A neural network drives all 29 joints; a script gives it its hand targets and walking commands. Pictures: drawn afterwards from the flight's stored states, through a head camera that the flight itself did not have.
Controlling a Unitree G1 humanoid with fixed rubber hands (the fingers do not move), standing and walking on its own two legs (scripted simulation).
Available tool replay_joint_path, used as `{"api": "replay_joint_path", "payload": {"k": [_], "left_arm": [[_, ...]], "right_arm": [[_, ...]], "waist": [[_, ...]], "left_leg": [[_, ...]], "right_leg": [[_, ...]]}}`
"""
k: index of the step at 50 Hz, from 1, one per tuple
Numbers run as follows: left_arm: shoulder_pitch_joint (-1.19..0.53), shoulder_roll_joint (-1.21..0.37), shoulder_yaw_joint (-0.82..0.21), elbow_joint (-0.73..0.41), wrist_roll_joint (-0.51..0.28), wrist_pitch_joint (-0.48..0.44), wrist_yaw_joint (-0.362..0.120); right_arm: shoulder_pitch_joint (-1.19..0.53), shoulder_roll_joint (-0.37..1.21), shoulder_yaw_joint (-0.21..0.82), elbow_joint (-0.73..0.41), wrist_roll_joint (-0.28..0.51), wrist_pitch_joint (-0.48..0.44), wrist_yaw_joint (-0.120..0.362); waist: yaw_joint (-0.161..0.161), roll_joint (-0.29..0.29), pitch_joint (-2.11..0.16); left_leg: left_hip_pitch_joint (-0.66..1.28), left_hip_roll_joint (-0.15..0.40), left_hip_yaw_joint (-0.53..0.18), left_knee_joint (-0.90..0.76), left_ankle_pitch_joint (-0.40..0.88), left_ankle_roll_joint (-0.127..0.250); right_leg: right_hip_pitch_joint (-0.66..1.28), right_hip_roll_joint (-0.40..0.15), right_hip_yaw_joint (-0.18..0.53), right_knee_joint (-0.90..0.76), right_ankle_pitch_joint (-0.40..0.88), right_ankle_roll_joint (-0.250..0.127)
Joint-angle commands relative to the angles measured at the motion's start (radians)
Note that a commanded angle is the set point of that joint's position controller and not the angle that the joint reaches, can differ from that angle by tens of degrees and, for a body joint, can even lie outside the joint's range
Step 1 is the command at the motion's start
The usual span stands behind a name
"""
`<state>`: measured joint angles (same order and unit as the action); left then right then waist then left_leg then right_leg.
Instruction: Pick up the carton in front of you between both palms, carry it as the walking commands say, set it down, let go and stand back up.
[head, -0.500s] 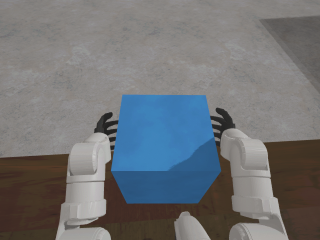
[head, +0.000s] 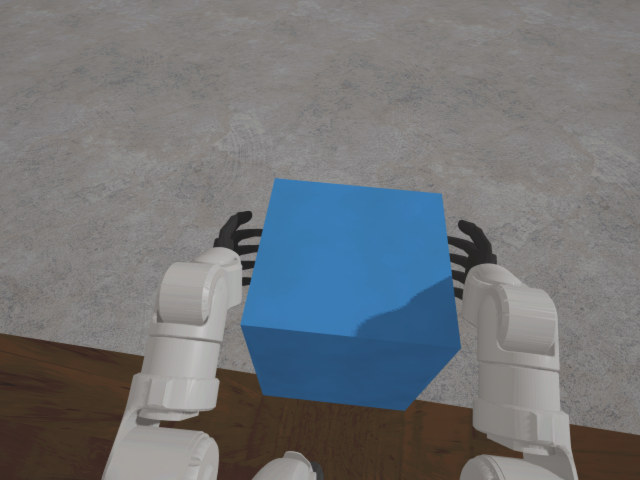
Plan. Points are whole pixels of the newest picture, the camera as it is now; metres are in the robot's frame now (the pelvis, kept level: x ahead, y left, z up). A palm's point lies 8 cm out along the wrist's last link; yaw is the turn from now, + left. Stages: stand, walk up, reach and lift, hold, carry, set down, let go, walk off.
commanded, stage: carry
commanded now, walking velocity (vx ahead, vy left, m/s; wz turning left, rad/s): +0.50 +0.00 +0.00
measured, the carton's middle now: (344, 303) +0.36 +0.03 +0.02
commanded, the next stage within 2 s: none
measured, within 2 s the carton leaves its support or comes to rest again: neither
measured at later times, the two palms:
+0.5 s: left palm (316, 165) +0.74 +0.14 -0.06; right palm (458, 167) +0.76 -0.16 -0.05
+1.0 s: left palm (330, 122) +1.14 +0.17 -0.20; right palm (427, 128) +1.14 -0.13 -0.20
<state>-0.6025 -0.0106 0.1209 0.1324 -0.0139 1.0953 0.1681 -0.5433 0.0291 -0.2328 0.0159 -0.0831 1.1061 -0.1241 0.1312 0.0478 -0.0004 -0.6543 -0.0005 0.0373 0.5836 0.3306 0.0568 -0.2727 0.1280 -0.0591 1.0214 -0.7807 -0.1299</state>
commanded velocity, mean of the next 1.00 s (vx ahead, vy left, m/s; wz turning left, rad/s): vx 0.50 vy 0.00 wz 0.00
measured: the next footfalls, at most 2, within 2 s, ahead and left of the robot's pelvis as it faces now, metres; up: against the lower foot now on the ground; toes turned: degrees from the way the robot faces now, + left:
left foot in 0.04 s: +0.20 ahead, +0.06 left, -0.13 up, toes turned +1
right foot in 0.46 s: +0.53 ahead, -0.06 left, -0.25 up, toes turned +1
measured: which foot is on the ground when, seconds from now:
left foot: up 0.00-0.02, down 0.04-0.46, up 0.48-0.88, down 0.90-1.00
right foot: down 0.00-0.06, up 0.08-0.44, down 0.46-0.92, up 0.94-1.00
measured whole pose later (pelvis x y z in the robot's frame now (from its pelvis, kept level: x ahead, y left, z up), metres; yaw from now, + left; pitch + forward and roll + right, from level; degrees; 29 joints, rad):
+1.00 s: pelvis +0.78 +0.01 -0.31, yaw +1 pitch +5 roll +0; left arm -0.64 0.03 0.15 0.16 -0.03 1.09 0.16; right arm -0.60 0.03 -0.20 0.07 -0.09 1.10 -0.13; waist 0.01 0.00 -0.03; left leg -0.52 -0.08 0.10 0.57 -0.16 0.12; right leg -0.45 0.07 0.00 1.59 -0.64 -0.04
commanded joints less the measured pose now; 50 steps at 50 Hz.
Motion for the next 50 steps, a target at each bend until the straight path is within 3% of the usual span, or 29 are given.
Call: {"api": "replay_joint_path", "payload": {"k": [1,2,3,4,7,8,10,13,14,18,20,22,23,24,25,26,28,29,32,34,37,42,43,45,46,47,48,49,50], "left_arm": [[-0.647,-1.085,-0.641,-0.162,-0.452,-0.03,-0.289],[-0.66,-1.064,-0.634,-0.151,-0.444,-0.023,-0.29],[-0.67,-1.061,-0.623,-0.139,-0.421,-0.018,-0.286],[-0.663,-1.026,-0.587,-0.112,-0.387,0.004,-0.275],[-0.609,-0.951,-0.503,-0.107,-0.295,0.024,-0.239],[-0.629,-0.958,-0.492,-0.123,-0.277,0.02,-0.235],[-0.66,-0.979,-0.479,-0.127,-0.25,0.007,-0.232],[-0.638,-1.01,-0.499,-0.142,-0.237,-0.024,-0.228],[-0.643,-1.009,-0.513,-0.159,-0.235,-0.033,-0.226],[-0.625,-0.992,-0.549,-0.212,-0.23,-0.047,-0.212],[-0.622,-0.95,-0.561,-0.244,-0.226,-0.038,-0.204],[-0.571,-0.908,-0.565,-0.235,-0.225,-0.026,-0.203],[-0.538,-0.881,-0.556,-0.219,-0.225,-0.02,-0.209],[-0.534,-0.857,-0.553,-0.185,-0.23,-0.007,-0.218],[-0.527,-0.856,-0.552,-0.137,-0.261,0.007,-0.226],[-0.571,-0.903,-0.588,-0.143,-0.31,0.013,-0.236],[-0.7,-0.994,-0.637,-0.188,-0.396,0.008,-0.258],[-0.743,-1.048,-0.653,-0.194,-0.441,0.006,-0.268],[-0.832,-1.144,-0.682,-0.209,-0.492,-0.019,-0.283],[-0.8,-1.169,-0.682,-0.204,-0.502,-0.034,-0.288],[-0.746,-1.16,-0.675,-0.204,-0.499,-0.05,-0.289],[-0.664,-1.085,-0.66,-0.192,-0.474,-0.06,-0.292],[-0.626,-1.083,-0.661,-0.168,-0.467,-0.051,-0.291],[-0.611,-1.051,-0.649,-0.124,-0.447,-0.034,-0.287],[-0.644,-1.043,-0.631,-0.116,-0.429,-0.03,-0.285],[-0.666,-1.029,-0.614,-0.1,-0.42,-0.01,-0.279],[-0.62,-1.006,-0.591,-0.074,-0.402,0.008,-0.269],[-0.626,-1.024,-0.585,-0.116,-0.4,0.014,-0.259],[-0.676,-1.03,-0.573,-0.158,-0.385,0.01,-0.249]], "right_arm": [[-0.605,0.934,0.67,-0.049,0.335,-0.012,0.178],[-0.574,0.916,0.665,-0.029,0.335,-0.006,0.181],[-0.565,0.886,0.656,-0.014,0.34,0.004,0.192],[-0.576,0.885,0.655,0.045,0.358,0.012,0.198],[-0.679,0.993,0.716,0.014,0.472,0.02,0.228],[-0.751,1.046,0.737,0.006,0.506,0.012,0.235],[-0.819,1.117,0.762,-0.007,0.563,-0.003,0.247],[-0.812,1.164,0.783,-0.011,0.58,-0.029,0.254],[-0.802,1.174,0.783,-0.016,0.586,-0.038,0.255],[-0.727,1.147,0.784,-0.025,0.583,-0.06,0.257],[-0.686,1.111,0.773,-0.01,0.571,-0.061,0.255],[-0.615,1.075,0.766,0.028,0.544,-0.053,0.253],[-0.633,1.054,0.754,0.025,0.525,-0.045,0.25],[-0.631,1.025,0.727,0.055,0.493,-0.033,0.243],[-0.586,0.977,0.681,0.082,0.462,-0.01,0.228],[-0.573,0.932,0.648,0.081,0.416,0.003,0.216],[-0.609,0.942,0.62,0.051,0.385,0.008,0.201],[-0.621,0.946,0.605,0.044,0.368,0.005,0.198],[-0.646,0.992,0.602,0.023,0.34,-0.022,0.196],[-0.646,1.005,0.626,0.001,0.34,-0.039,0.193],[-0.629,1.005,0.655,-0.032,0.333,-0.05,0.182],[-0.632,0.934,0.679,-0.089,0.318,-0.043,0.168],[-0.596,0.914,0.679,-0.073,0.31,-0.031,0.169],[-0.561,0.878,0.668,-0.041,0.309,-0.013,0.175],[-0.559,0.842,0.649,-0.034,0.313,-0.003,0.183],[-0.579,0.834,0.637,0.006,0.318,0.004,0.185],[-0.514,0.853,0.642,0.066,0.342,0.015,0.19],[-0.543,0.878,0.659,0.034,0.374,0.011,0.197],[-0.608,0.959,0.69,0.0,0.423,0.009,0.207]], "waist": [[-0.178,-0.197,-0.489],[-0.312,-0.047,-0.482],[-0.326,0.114,-0.375],[-0.192,0.188,-0.483],[-0.205,-0.055,-0.492],[-0.185,-0.01,-0.463],[-0.203,-0.058,-0.392],[-0.215,0.005,-0.46],[-0.243,-0.051,-0.44],[-0.282,0.017,-0.388],[-0.251,0.083,-0.368],[-0.042,0.071,-0.503],[0.052,-0.12,-0.466],[-0.003,-0.272,-0.43],[-0.072,-0.236,-0.528],[-0.046,-0.169,-0.549],[-0.058,-0.079,-0.49],[-0.084,-0.004,-0.423],[-0.066,-0.066,-0.387],[-0.048,-0.105,-0.449],[0.016,-0.062,-0.422],[0.025,-0.153,-0.365],[0.006,-0.165,-0.355],[-0.134,-0.105,-0.414],[-0.15,0.004,-0.39],[-0.152,0.154,-0.557],[-0.228,0.108,-0.656],[-0.234,0.116,-0.697],[-0.219,-0.04,-0.647]], "left_leg": [[0.552,-0.066,0.097,-0.003,0.122,0.038],[0.716,-0.028,0.063,-0.083,0.039,0.084],[0.769,0.09,-0.056,-0.114,0.152,0.12],[1.07,0.282,-0.358,0.136,0.478,0.207],[0.849,0.261,-0.534,0.02,-0.276,0.25],[0.741,0.301,-0.589,0.036,-0.168,0.288],[0.58,0.267,-0.567,0.01,-0.164,0.286],[0.657,0.205,-0.435,0.105,0.002,0.216],[0.688,0.091,-0.33,0.2,-0.139,0.164],[0.497,-0.006,-0.192,0.247,-0.336,0.138],[0.418,-0.013,-0.131,0.337,-0.41,0.103],[0.324,0.04,-0.035,0.678,-0.069,0.05],[0.193,-0.011,0.008,1.002,-0.274,-0.004],[-0.098,-0.098,0.015,1.227,-1.019,-0.037],[-0.268,-0.074,-0.103,1.207,-1.0,-0.038],[-0.3,-0.027,-0.116,1.118,-0.946,-0.026],[-0.327,0.023,-0.155,0.951,-0.822,-0.024],[-0.253,0.036,-0.146,0.791,-0.767,-0.038],[-0.127,0.033,-0.086,0.577,-0.724,-0.049],[-0.203,0.043,-0.074,0.593,-0.498,-0.025],[-0.238,-0.003,-0.005,0.238,-0.173,-0.018],[0.19,-0.045,0.072,-0.154,0.161,0.009],[0.219,-0.029,0.056,-0.201,0.162,0.016],[0.491,-0.013,0.09,-0.3,0.096,0.032],[0.671,0.098,-0.01,-0.254,0.237,0.049],[1.181,0.37,-0.3,0.148,0.646,0.201],[1.268,0.395,-0.452,0.14,0.448,0.268],[1.198,0.415,-0.59,0.005,-0.096,0.338],[1.085,0.34,-0.565,-0.047,-0.264,0.282]], "right_leg": [[0.008,-0.167,0.059,0.179,1.073,0.029],[-0.115,-0.153,0.019,0.453,1.118,0.079],[-0.324,-0.047,-0.03,0.765,0.345,0.105],[-0.6,-0.033,0.127,0.79,0.105,0.132],[-0.658,-0.128,0.154,0.477,0.288,0.105],[-0.635,-0.147,0.171,0.381,0.303,0.106],[-0.553,-0.15,0.141,0.159,0.311,0.123],[-0.58,-0.154,0.092,0.164,0.579,0.093],[-0.622,-0.145,0.086,-0.051,0.787,0.084],[-0.272,-0.07,-0.037,-0.467,1.114,0.089],[-0.087,-0.069,-0.039,-0.567,1.239,0.072],[0.273,-0.077,-0.055,-0.477,1.235,0.031],[0.37,-0.131,-0.002,-0.561,1.128,-0.01],[0.544,-0.285,0.153,-0.353,1.506,-0.043],[0.719,-0.434,0.44,-0.297,1.534,-0.14],[0.647,-0.457,0.556,-0.374,1.116,-0.184],[0.442,-0.432,0.65,-0.407,0.833,-0.206],[0.277,-0.419,0.618,-0.439,0.865,-0.191],[0.131,-0.374,0.541,-0.484,0.98,-0.185],[0.259,-0.33,0.444,-0.383,1.094,-0.12],[0.337,-0.175,0.307,-0.267,0.912,-0.072],[0.162,-0.112,0.169,-0.136,0.734,-0.028],[0.184,-0.126,0.167,-0.084,0.766,-0.018],[0.134,-0.145,0.106,0.174,1.014,0.026],[-0.09,-0.087,0.069,0.458,0.591,0.062],[-0.523,-0.07,0.11,0.693,0.035,0.133],[-0.649,-0.083,0.133,0.723,0.065,0.126],[-0.713,-0.102,0.126,0.718,0.121,0.116],[-0.714,-0.137,0.156,0.58,0.283,0.095]]}}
